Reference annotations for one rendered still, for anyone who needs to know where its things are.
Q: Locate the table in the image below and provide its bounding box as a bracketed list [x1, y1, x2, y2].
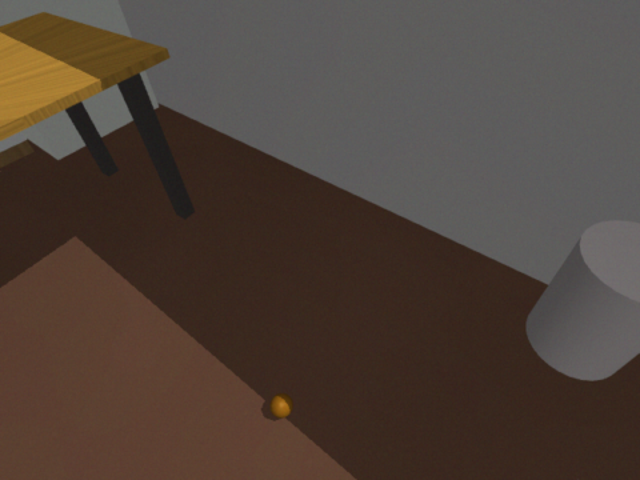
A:
[0, 12, 195, 219]

